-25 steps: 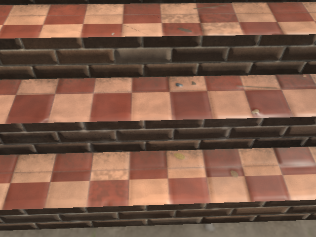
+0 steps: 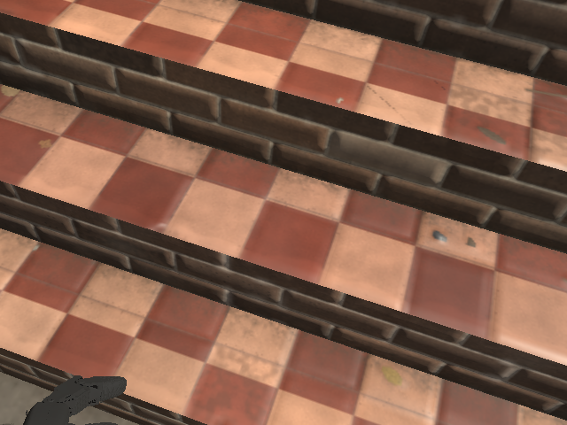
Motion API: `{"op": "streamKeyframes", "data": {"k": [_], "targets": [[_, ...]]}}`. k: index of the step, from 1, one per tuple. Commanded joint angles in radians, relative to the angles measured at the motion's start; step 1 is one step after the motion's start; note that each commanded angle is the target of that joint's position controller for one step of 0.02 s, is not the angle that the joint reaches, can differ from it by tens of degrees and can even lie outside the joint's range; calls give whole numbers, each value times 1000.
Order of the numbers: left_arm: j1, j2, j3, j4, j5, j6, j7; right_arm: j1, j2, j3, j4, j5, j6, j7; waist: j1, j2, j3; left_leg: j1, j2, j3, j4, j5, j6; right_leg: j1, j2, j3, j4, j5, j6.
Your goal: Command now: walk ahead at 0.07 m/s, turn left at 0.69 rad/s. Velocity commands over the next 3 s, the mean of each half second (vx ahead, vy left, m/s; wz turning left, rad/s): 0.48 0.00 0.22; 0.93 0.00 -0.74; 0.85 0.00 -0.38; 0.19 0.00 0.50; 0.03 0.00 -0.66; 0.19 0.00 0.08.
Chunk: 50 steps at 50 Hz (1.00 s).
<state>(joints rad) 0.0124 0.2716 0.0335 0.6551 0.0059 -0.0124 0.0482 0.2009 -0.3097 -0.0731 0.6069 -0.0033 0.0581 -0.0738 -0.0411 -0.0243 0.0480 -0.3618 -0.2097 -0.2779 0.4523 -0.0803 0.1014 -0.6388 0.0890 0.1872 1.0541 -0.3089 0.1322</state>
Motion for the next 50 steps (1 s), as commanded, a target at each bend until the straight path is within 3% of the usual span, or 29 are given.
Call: {"op": "streamKeyframes", "data": {"k": [1,4,5,8,12,14,15,16,17,18,20,27,33,34,35,36,37,38,39,40,41,42,44,45,46,47,48,49,50], "targets": [[35,87,32,-58,-5,-7,12,5,-84,-9,-97,-15,-9,-5,-1,176,-178,239,349,-324,-62,294,128,-42,5,-46,243,-83,17],[16,82,29,-86,-10,-16,9,1,-78,2,-117,-14,-6,-13,-17,124,-182,342,371,-336,-15,384,137,-106,-22,-51,274,-120,6],[30,90,27,-95,-10,-19,4,2,-75,7,-122,-6,-6,-12,-5,86,-207,365,344,-328,-26,173,125,-100,-47,-46,179,-95,-7],[41,38,11,-94,2,-30,-15,-38,-57,11,-135,2,-3,-4,3,183,-142,192,220,-251,-136,-407,70,139,-56,-157,-205,-73,-30],[134,61,22,-76,-9,-56,-28,-69,-20,25,-135,7,-31,27,32,193,-53,43,250,-302,-128,-434,91,447,-129,-170,-617,107,-109],[165,38,10,-63,31,-82,-38,-54,37,41,-132,15,-57,57,24,9,-52,-63,118,-143,117,-402,20,596,-167,-141,-728,174,-124],[290,106,19,-49,49,-91,-42,-56,91,57,-160,15,-83,66,36,-197,-128,-224,15,-35,399,-535,-54,765,-361,74,-676,500,-203],[353,182,57,-22,45,-105,-50,-37,-3,28,-161,48,-108,64,67,-309,-117,-389,55,44,574,-549,-91,708,-526,378,-814,119,-363],[335,154,55,-25,15,-109,-46,-97,-65,7,-164,55,-113,62,79,-175,-15,-518,143,72,776,-469,-116,675,-518,395,-835,-213,-392],[347,116,43,-21,1,-107,-39,-135,-45,11,-167,38,-120,71,90,-82,37,-603,164,88,828,-378,-120,685,-456,348,-837,-301,-365],[360,121,33,-19,15,-88,-30,-129,20,27,-158,3,-135,85,86,-33,50,-634,206,198,944,-267,-138,670,-386,269,-851,-206,-367],[488,49,12,58,-1,-43,-11,-250,152,77,-174,-24,-161,92,112,-107,-12,-698,229,367,1146,-239,-200,640,-283,149,-774,399,-408],[441,89,43,53,-21,-12,22,-326,93,78,-264,-8,-176,76,38,-182,-37,-496,199,389,727,-474,-151,698,-283,140,-782,890,-338],[381,85,40,42,-7,3,17,-300,63,67,-270,6,-179,64,-21,-143,-77,-325,147,432,558,-523,-127,697,-212,61,-657,1280,-291],[327,122,54,27,12,7,11,-219,-23,36,-273,2,-190,64,-74,-176,-186,-103,155,367,332,-247,-112,733,-200,80,-483,1607,-228],[203,188,76,-38,9,-5,20,-100,-89,-3,-224,15,-184,57,-138,-281,-256,51,219,256,-37,-8,-94,779,-220,164,-321,1595,-207],[86,143,66,-100,-4,-18,23,80,-140,-33,-117,18,-172,60,-168,-157,-296,333,269,232,-310,380,-86,651,-175,152,-94,1385,-165],[33,2,27,-142,6,-26,6,188,-83,-29,13,21,-168,76,-119,86,-169,598,343,239,-379,625,-97,221,-57,57,214,362,-148],[43,-110,-5,-163,-12,-62,-9,219,-1,6,82,-18,-172,98,-71,342,-19,738,398,244,-124,1177,-157,-315,28,-50,668,-331,-177],[161,-133,-12,-153,-65,-85,-19,239,24,22,129,-123,-165,104,2,417,-94,876,610,173,256,1737,-54,-679,51,-90,1089,-464,-187],[188,-94,-16,-134,-89,-84,-28,253,47,19,154,-158,-140,91,-25,302,-255,913,671,184,225,1520,42,-759,15,-134,1310,-478,-169],[105,-131,-44,-206,-110,-75,-27,201,46,14,192,-143,-134,75,-7,285,-249,896,662,198,77,1013,57,-866,-70,-112,1330,-501,-162],[1,-199,-110,-336,-76,-39,-43,24,41,34,236,-71,-135,37,101,243,-81,561,658,263,-185,568,15,-827,-193,-73,1330,-541,-145],[-36,-173,-110,-401,-58,-25,-59,-96,25,42,252,-47,-134,28,179,234,-8,334,647,332,-271,570,-19,-727,-222,-64,1293,-518,-154],[-56,-114,-109,-438,-29,-27,-73,-207,15,45,241,-25,-125,30,235,143,21,155,518,473,-318,541,-66,-564,-221,-152,979,-431,-150],[23,-54,-105,-436,1,-32,-82,-381,-98,31,186,-13,-127,17,337,105,-70,-144,361,607,-342,998,-64,-50,-150,-267,547,-377,-168],[67,33,-61,-345,24,-25,-78,-235,-177,7,182,-14,-140,0,300,76,-277,-144,352,544,-245,1565,24,323,18,-342,552,-80,-151],[313,119,-7,-285,36,-11,-53,-288,-400,-44,132,-42,-155,21,399,171,-473,64,490,484,-104,2144,99,438,15,-365,555,-290,-133],[491,185,21,-216,59,11,-41,-334,-421,-62,108,-32,-145,45,450,181,-588,288,570,436,141,2425,141,418,20,-318,496,-326,-163]]}}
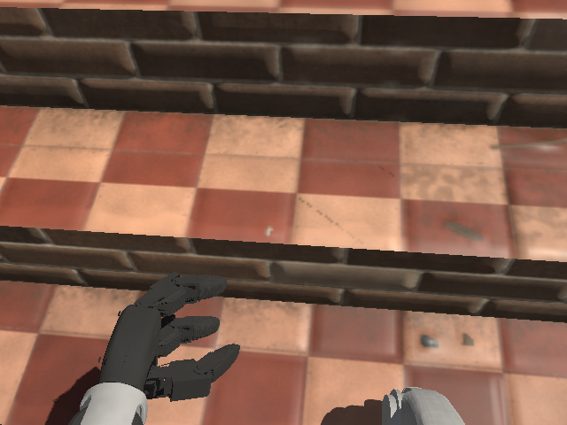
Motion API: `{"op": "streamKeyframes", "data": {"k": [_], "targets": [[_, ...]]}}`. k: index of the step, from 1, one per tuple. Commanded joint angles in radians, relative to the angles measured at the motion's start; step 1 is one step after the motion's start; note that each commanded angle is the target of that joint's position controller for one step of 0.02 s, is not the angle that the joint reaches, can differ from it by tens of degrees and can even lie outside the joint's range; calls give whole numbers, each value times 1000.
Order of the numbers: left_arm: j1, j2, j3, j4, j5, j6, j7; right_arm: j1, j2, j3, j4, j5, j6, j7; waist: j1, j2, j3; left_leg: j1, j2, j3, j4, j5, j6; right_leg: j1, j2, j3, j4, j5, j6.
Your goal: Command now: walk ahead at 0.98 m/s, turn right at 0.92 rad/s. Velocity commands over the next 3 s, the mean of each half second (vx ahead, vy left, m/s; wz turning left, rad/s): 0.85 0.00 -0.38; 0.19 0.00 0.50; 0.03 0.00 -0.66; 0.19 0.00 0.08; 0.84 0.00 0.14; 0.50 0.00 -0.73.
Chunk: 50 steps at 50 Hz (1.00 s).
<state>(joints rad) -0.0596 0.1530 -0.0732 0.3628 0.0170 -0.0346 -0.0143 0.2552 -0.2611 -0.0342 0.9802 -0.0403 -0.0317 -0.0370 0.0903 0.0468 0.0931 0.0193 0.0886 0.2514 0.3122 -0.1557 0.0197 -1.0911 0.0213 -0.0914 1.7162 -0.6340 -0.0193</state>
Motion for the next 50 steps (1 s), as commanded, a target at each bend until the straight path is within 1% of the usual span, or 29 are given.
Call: {"op": "streamKeyframes", "data": {"k": [1,2,3,4,5,6,7,10,13,16,20,22,24,26,27,28,29,30,31,32,34,35,37,40,43,45,47,48,50], "targets": [[438,342,141,115,45,19,22,-274,-356,-86,-314,35,-43,-5,178,-69,-621,-181,195,-163,578,2265,209,935,116,71,-417,-26,-93],[470,345,146,121,19,32,28,-199,-284,-70,-331,59,-51,10,131,-260,-665,-437,107,-245,917,1056,173,1177,54,323,-756,142,-174],[351,382,160,107,53,36,49,-234,-171,-35,-368,26,-80,46,60,-569,-716,-723,-105,-365,1441,195,138,1286,-43,725,-1069,65,-285],[258,252,124,128,58,29,22,-171,-56,-6,-379,-23,-105,73,-48,-469,-713,-856,-151,-451,1731,130,139,1229,-67,723,-1043,-10,-274],[404,213,94,165,62,37,9,-314,-20,14,-442,-38,-107,89,19,-245,-560,-896,-178,-399,1831,89,151,943,-69,802,-1156,-137,-237],[479,153,74,237,18,23,2,-376,75,48,-521,-42,-90,98,-27,-120,-287,-978,-176,-366,1901,-38,136,727,-29,757,-1200,-92,-202],[421,118,61,289,0,26,-4,-320,184,108,-546,-57,-88,97,-118,-54,-170,-1064,-152,-349,1937,-101,105,620,21,596,-1149,84,-189],[285,111,59,305,-9,14,4,-174,118,122,-529,-21,-78,88,-222,-107,-88,-1061,-138,-286,1899,-152,50,484,12,508,-1261,156,-222],[335,124,52,364,30,-5,-1,-264,169,148,-547,12,-66,36,-145,-149,-30,-1358,-135,-253,2230,-119,17,556,-125,553,-1330,149,-251],[345,165,62,386,15,1,8,-216,124,144,-539,72,-52,-5,-127,-160,-34,-1471,-149,-371,2143,-31,-5,610,-224,468,-1388,113,-220],[369,227,82,429,15,3,15,-255,124,141,-538,69,-14,-34,-87,-158,-99,-1460,-91,-280,1890,45,-74,713,-315,348,-1515,146,-233],[345,314,113,453,6,21,31,-233,131,147,-540,63,2,-26,-109,-200,-181,-1428,-10,-257,1780,-117,-64,917,-353,254,-1630,306,-212],[271,314,123,470,6,50,39,-183,127,143,-498,50,22,-6,-153,-186,-223,-1123,16,-206,1570,-177,-24,888,-334,112,-1683,477,-181],[229,370,142,459,-15,87,49,-144,76,119,-477,43,44,3,-198,-195,-257,-748,-53,-138,1245,-415,27,843,-289,-16,-1690,821,-175],[223,397,153,447,-1,78,48,-77,-4,71,-440,50,48,16,-205,-246,-264,-639,-151,-11,1224,-537,35,905,-319,-33,-1610,1282,-213],[214,368,146,429,-20,82,55,9,-41,46,-407,55,48,28,-216,-248,-271,-664,-186,-62,1021,-593,73,1061,-306,-64,-1394,1590,-200],[200,330,130,405,-32,81,63,98,-78,27,-384,49,47,52,-233,-205,-278,-624,-210,-244,752,-498,111,1109,-298,-37,-1141,1609,-164],[155,261,117,306,-12,90,47,174,-230,-13,-367,30,48,45,-207,261,-292,-493,-72,-912,287,-577,249,795,-117,-6,-782,1065,-56],[115,189,106,272,11,61,9,150,-292,-21,-381,-4,39,9,-154,411,-333,-390,25,-1485,-155,-812,289,531,105,211,-295,467,17],[115,103,85,258,-5,25,-27,118,-233,11,-370,-20,22,-9,-114,326,-286,-433,75,-1503,-205,-769,170,398,85,348,34,482,8],[11,75,59,206,9,-1,-36,59,-84,27,-324,19,22,9,-98,80,-47,-636,-10,-1172,31,-614,114,256,36,277,181,528,-3],[15,74,56,197,24,-6,-31,28,-29,37,-309,17,22,11,-81,49,-18,-684,-62,-999,156,-560,90,241,15,257,226,538,-17],[81,69,57,186,7,-8,-28,21,23,43,-297,27,22,9,-55,60,-36,-609,-115,-849,213,-463,103,227,24,238,274,495,-41],[102,23,33,174,11,-9,1,40,13,38,-348,33,32,9,-79,1,-70,-436,-142,-720,220,-130,72,143,20,216,135,522,-43],[122,15,32,177,8,13,39,34,-15,37,-398,28,73,-35,-104,-16,-149,-261,-93,-627,213,206,-32,62,4,116,57,577,30],[243,-13,41,256,-21,33,49,100,60,72,-350,-10,82,-46,-110,-1,-231,-233,-42,-587,236,336,-31,120,3,143,198,622,83],[299,-24,51,310,-31,39,53,138,104,85,-288,-12,65,-31,-134,29,-185,-277,-30,-539,201,228,-29,130,17,199,163,643,81],[293,-31,60,337,-42,45,56,167,76,79,-260,-30,64,-25,-172,68,-149,-256,1,-568,166,170,-28,73,79,257,275,611,76],[244,8,80,339,-56,46,66,132,-7,46,-259,-29,59,-29,-201,70,-63,-139,48,-615,130,105,-38,-127,123,344,356,537,82]]}}
Over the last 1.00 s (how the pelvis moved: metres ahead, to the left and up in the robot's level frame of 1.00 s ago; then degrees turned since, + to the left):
0.31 -0.05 0.02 -19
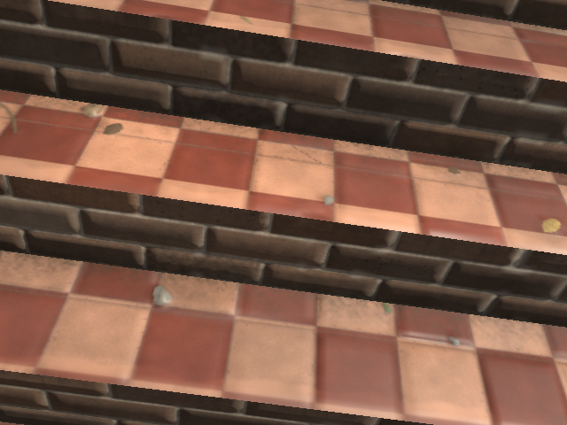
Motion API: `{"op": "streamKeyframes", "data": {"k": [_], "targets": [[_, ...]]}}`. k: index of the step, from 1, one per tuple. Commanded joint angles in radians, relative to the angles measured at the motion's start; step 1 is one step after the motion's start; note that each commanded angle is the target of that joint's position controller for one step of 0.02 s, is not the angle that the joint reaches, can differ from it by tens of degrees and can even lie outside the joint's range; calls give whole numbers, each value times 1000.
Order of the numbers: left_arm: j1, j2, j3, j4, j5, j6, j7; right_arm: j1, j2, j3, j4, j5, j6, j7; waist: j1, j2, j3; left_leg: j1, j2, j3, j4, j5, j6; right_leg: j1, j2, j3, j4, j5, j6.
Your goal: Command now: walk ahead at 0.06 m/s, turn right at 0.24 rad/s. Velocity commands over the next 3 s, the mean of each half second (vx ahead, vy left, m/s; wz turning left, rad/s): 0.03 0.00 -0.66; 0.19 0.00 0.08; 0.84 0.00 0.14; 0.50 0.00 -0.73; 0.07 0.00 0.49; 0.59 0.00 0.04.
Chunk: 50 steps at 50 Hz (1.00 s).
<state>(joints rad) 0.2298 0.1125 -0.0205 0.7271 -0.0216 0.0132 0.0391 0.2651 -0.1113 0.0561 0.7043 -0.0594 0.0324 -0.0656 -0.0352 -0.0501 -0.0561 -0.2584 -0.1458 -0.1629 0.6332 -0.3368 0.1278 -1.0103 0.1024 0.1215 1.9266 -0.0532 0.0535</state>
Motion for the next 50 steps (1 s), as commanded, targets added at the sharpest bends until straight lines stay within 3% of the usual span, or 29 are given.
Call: {"op": "streamKeyframes", "data": {"k": [1,6,9,11,14,15,17,18,19,20,21,22,24,25,26,27,30,32,34,35,38,40,41,42,43,44,45,47,50], "targets": [[-82,52,27,-31,-10,-9,16,108,-177,-56,12,-7,-10,-9,-80,153,118,220,308,-214,-189,346,-158,-316,53,157,183,-79,12],[-54,57,17,-49,11,-19,-2,49,-133,-52,-12,1,-15,-35,-33,138,83,328,325,-99,-122,851,-141,-433,37,128,272,-169,48],[-79,40,-3,-109,15,-17,-10,36,-136,-56,-15,6,-17,-37,-10,110,94,260,314,-27,-142,936,-104,-435,4,58,263,-168,59],[-213,2,-30,-207,5,-17,-9,99,-137,-55,-1,14,21,-56,-40,147,125,226,304,-1,-216,886,-130,-463,-28,-53,60,-222,80],[-260,11,-42,-294,-2,-12,-19,134,-196,-71,18,33,32,-89,-28,131,66,335,363,15,-250,1026,-129,-483,-80,-116,-31,-268,85],[-289,-16,-72,-340,8,-10,-28,41,-300,-99,-19,60,45,-93,23,163,40,277,404,89,-367,1233,-132,-272,-131,-241,-359,-415,28],[-280,57,-42,-331,35,7,-11,91,-287,-103,13,47,59,-99,26,130,-109,151,307,202,-296,2024,-154,262,38,-422,-521,-404,-77],[-78,153,6,-283,47,15,-31,92,-338,-107,-6,54,15,-91,97,301,-232,187,382,157,-167,2405,-59,495,109,-400,-618,-542,-138],[94,239,38,-241,75,3,-54,27,-376,-114,-45,65,-6,-71,202,153,-281,92,334,148,103,2520,-122,701,106,-279,-794,-456,-235],[206,226,46,-166,52,9,-33,-83,-402,-125,-98,67,-20,-47,262,108,-296,-113,219,157,305,2232,-194,825,46,-57,-908,-381,-339],[258,256,52,-134,53,12,2,-203,-329,-97,-146,65,-33,-9,287,-265,-308,-343,3,131,800,460,-207,932,-152,365,-1268,-243,-441],[135,273,52,-185,110,3,36,-253,-285,-79,-197,71,-58,49,200,-284,-347,-424,-60,-89,1206,123,-202,813,-243,862,-1413,-550,-472],[72,180,32,-158,27,-30,46,-248,-133,-42,-252,20,-68,104,98,-9,36,-545,-24,-83,1358,58,-160,460,-169,682,-1386,-679,-371],[-2,165,32,-167,0,-41,42,-154,-96,-28,-232,2,-76,119,16,90,108,-539,8,-45,1329,97,-119,366,-99,533,-1351,-671,-323],[-94,159,34,-184,-3,-44,39,-77,-77,-18,-221,0,-82,122,-42,99,126,-559,15,-31,1432,92,-115,328,-70,479,-1370,-656,-322],[-149,150,33,-202,-10,-43,32,-12,-83,-17,-213,19,-75,124,-77,96,136,-556,42,-9,1445,93,-113,305,-62,436,-1388,-623,-296],[-250,138,5,-248,2,-11,9,108,-111,-25,-150,48,-37,49,-114,97,47,-511,131,68,1221,198,-176,354,-102,126,-1298,-248,-217],[-287,142,-10,-252,58,0,3,84,-120,-28,-143,61,-14,8,-101,-20,4,-344,113,135,1175,292,-214,259,-150,50,-1320,-80,-232],[-279,156,-13,-248,78,-12,-5,116,-143,-40,-120,90,8,-14,-92,-88,-41,-196,126,159,919,306,-217,251,-173,-25,-1345,-91,-226],[-298,145,-15,-237,82,-19,-17,132,-127,-40,-104,81,9,-12,-104,-102,-88,-142,152,178,754,316,-201,293,-196,-24,-1361,-84,-214],[-244,190,15,-249,64,-36,-17,21,-125,-58,-139,60,26,-7,2,-206,-66,-221,162,210,287,65,-135,589,-330,41,-1311,46,-238],[-99,128,20,-234,41,-19,-18,67,-177,-91,-88,78,5,20,72,-57,-55,-148,135,64,-65,-41,-73,648,-227,-67,-1061,-322,-163],[-89,111,20,-282,37,-31,-25,130,-266,-116,-75,86,-14,34,93,201,21,-58,282,-351,-261,21,36,439,-112,-137,-795,-420,-57],[-119,87,15,-268,26,-61,-38,203,-290,-116,-82,79,-28,52,40,252,68,208,368,-631,-371,54,166,85,-22,-97,-553,-480,16],[-201,99,12,-250,-26,-76,-49,219,-264,-117,-72,14,-32,55,-37,247,101,96,370,-866,-484,-497,235,20,-38,-28,-443,-341,6],[-359,73,-2,-302,-19,-93,-50,172,-281,-126,-81,0,-33,37,-53,203,158,25,374,-846,-464,-496,252,-22,-66,17,-285,-229,14],[-420,39,-19,-330,-3,-116,-55,202,-242,-112,-77,-4,-39,28,-66,161,157,28,354,-769,-446,-415,245,-54,-52,9,-191,-197,8],[-438,28,-25,-329,31,-155,-54,321,-172,-103,-48,24,-49,24,-99,164,161,217,299,-642,-409,-343,250,-209,-39,-50,-100,-207,-5],[-455,-32,-48,-340,50,-183,-79,423,-68,-79,26,40,-59,25,-100,167,106,361,289,-533,-337,-60,220,-368,-49,-70,208,-214,-39]]}}
Over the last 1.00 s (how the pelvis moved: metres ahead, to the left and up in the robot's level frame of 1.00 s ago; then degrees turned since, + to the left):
0.30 0.15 0.37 5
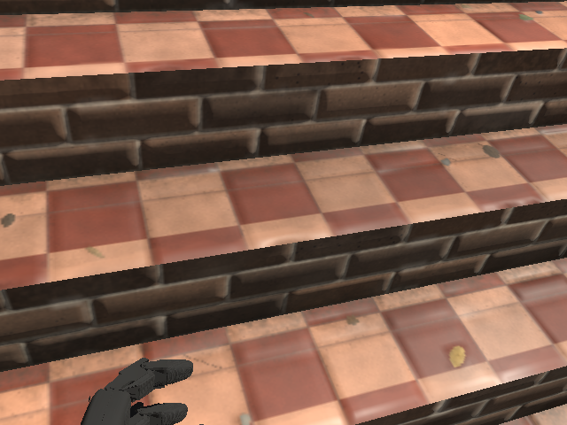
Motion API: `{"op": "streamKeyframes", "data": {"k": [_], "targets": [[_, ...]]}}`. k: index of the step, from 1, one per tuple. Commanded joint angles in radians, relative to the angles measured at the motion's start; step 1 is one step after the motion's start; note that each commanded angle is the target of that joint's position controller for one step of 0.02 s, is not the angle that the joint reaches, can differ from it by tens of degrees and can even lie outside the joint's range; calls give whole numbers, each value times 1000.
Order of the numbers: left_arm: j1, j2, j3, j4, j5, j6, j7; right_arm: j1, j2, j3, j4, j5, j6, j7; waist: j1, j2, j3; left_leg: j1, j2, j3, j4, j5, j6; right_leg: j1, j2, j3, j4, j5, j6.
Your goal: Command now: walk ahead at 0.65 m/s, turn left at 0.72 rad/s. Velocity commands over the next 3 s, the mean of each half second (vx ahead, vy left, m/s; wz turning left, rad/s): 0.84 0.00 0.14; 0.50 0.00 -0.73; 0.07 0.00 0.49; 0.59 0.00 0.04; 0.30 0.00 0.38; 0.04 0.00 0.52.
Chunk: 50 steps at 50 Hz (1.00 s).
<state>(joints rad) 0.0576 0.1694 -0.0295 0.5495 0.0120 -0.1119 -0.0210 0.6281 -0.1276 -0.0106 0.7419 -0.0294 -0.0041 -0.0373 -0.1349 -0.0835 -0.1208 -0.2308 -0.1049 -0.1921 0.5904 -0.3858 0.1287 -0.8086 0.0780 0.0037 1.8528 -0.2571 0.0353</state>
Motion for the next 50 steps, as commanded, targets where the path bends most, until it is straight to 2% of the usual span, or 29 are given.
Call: {"op": "streamKeyframes", "data": {"k": [1,5,6,8,9,11,12,13,14,15,17,18,19,21,24,28,29,30,31,32,33,34,36,38,42,43,46,48,50], "targets": [[-287,-87,-44,-176,25,-53,-27,69,-35,-9,8,16,-27,-3,5,187,174,372,257,-470,-271,83,197,-644,-49,55,349,-27,-27],[-305,-112,-87,-264,20,-42,-28,-17,-90,-13,42,45,-30,-8,67,156,200,158,256,-410,-311,93,135,-716,-125,30,431,-171,-28],[-393,-106,-106,-339,34,-43,-18,-47,-107,-18,48,76,-29,-3,86,146,236,-70,186,-383,-422,-21,113,-540,-160,9,44,-140,-42],[-556,-132,-136,-416,41,-45,6,-58,-157,-24,99,78,-21,-17,80,217,161,-460,197,-252,-750,201,137,141,-135,-261,-494,-164,-66],[-381,-49,-60,-357,0,-46,22,-24,-181,-14,150,43,-64,-11,176,358,-58,-442,213,-182,-644,1086,168,577,-4,-335,-396,-145,-59],[158,261,79,-190,-44,-15,39,-154,-456,-91,170,15,-88,3,440,455,-297,115,319,-71,-131,2290,138,617,16,-116,-616,-377,-86],[392,367,114,-77,-37,0,28,-263,-424,-94,116,-2,-95,-9,476,281,-349,18,330,-140,169,2135,148,827,-28,209,-847,-425,-155],[567,424,119,73,38,18,30,-302,-205,-47,51,7,-104,27,388,-410,-368,-298,108,-90,575,1248,132,977,-228,869,-1436,-851,-317],[537,296,94,143,50,50,68,-462,-82,-10,-12,-60,-131,78,370,-510,-217,-565,-105,-181,1123,430,104,859,-320,1420,-1788,-958,-393],[389,60,26,181,39,56,67,-515,17,26,-115,-56,-161,138,228,-313,23,-782,-61,-174,1487,370,134,629,-335,1302,-1692,-907,-344],[284,-116,-17,291,35,43,33,-646,84,90,-248,-54,-164,169,82,26,208,-911,13,-30,1725,237,141,362,-231,732,-1455,-501,-284],[235,-155,-29,325,38,43,18,-577,120,117,-250,-52,-149,167,13,128,185,-916,55,-18,1803,255,129,286,-179,562,-1388,-317,-250],[223,-125,-29,351,40,44,-2,-525,160,148,-248,-28,-153,165,-26,116,179,-973,78,14,1843,213,101,288,-171,453,-1418,-206,-244],[191,-84,-33,364,31,47,-17,-505,99,163,-248,6,-141,146,-61,137,217,-1024,122,67,1901,201,37,177,-186,359,-1493,-101,-257],[227,16,-26,374,-6,24,-22,-721,79,199,-351,-19,-135,94,-21,124,254,-1057,190,189,1821,212,-29,40,-150,332,-1609,-141,-274],[525,123,26,399,-63,48,25,-1078,120,242,-479,-40,-158,52,160,150,2,-332,201,396,921,95,-68,-60,-174,288,-1853,147,-299],[569,149,33,423,-56,55,38,-992,86,207,-456,-14,-153,27,117,38,-70,-167,141,383,809,-111,-79,86,-171,304,-1763,655,-299],[519,226,61,403,-32,36,46,-830,-18,134,-395,3,-140,22,29,-119,-150,-155,61,405,703,-284,-99,413,-190,306,-1625,1305,-295],[360,298,92,374,6,20,57,-521,-177,51,-301,15,-144,29,-128,-219,-233,-79,128,173,597,-330,-44,589,-195,287,-1294,1698,-259],[206,315,108,300,40,-10,40,-198,-308,-4,-202,-10,-157,41,-213,-39,-457,227,276,-95,495,-146,29,488,-170,273,-969,1708,-282],[141,85,75,210,19,-28,6,-117,-389,-39,-123,-43,-126,28,-151,484,-501,458,526,-687,-21,-1,189,50,35,216,-490,677,-214],[91,9,62,206,13,-29,-37,-235,-305,-24,-124,-60,-103,1,-95,479,-401,326,647,-965,-230,15,241,-147,72,316,85,148,-153],[-48,-51,27,48,-11,41,-68,-438,-48,31,-35,3,-34,-32,73,270,82,-54,586,-463,-123,-259,117,-434,-52,185,372,11,-134],[115,-23,33,55,-27,108,-54,-516,98,51,58,3,-9,-34,224,128,207,-315,493,-42,-61,-106,-44,-269,-119,158,255,128,-131],[67,-47,6,-13,-35,119,-20,-495,-20,10,101,-19,-24,-27,248,86,234,-283,476,308,-202,220,-46,-278,-159,105,43,275,-89],[29,-33,-2,-52,-21,125,-11,-507,-107,-13,86,-8,-20,-42,261,122,224,-247,438,396,-254,307,-46,-240,-186,60,-229,247,-67],[55,27,17,-11,-27,143,-8,-525,-258,-44,20,-18,-15,-42,246,110,48,-192,342,516,-247,440,-49,235,-154,-97,-586,241,-66],[-8,28,18,-33,-27,148,0,-378,-348,-70,50,22,-2,-31,191,152,24,-7,384,442,-278,603,10,265,-97,-171,-762,-27,-89],[80,124,55,20,-24,120,-24,-349,-302,-53,19,19,22,-15,173,58,-19,216,342,398,-89,941,5,375,-69,-119,-1126,221,-138]]}}
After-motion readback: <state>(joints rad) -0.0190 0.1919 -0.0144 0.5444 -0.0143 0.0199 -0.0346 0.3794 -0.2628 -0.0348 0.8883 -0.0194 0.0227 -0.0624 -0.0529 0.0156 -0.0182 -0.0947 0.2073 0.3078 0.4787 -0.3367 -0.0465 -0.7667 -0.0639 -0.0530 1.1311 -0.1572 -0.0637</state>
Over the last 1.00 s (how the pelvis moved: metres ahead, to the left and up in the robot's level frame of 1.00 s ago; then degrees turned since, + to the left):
0.31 0.03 0.20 -16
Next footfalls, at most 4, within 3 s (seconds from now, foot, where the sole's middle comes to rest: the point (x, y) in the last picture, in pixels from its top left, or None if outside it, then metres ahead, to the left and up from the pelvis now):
0.24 right None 0.28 -0.12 -0.57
0.62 left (146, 410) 0.47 0.16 -0.37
1.04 right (341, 353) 0.55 -0.19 -0.37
1.54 left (168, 235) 0.67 0.12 -0.17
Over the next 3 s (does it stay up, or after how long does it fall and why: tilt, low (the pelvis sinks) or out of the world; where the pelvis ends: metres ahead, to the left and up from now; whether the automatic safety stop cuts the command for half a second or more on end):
stays up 1.03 0.02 0.80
